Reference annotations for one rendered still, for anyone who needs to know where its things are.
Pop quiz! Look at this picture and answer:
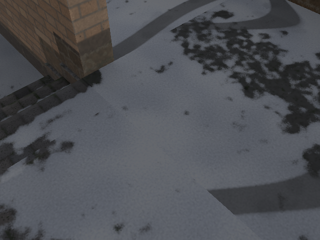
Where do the stairs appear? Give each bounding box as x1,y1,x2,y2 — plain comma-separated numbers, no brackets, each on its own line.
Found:
0,75,71,122

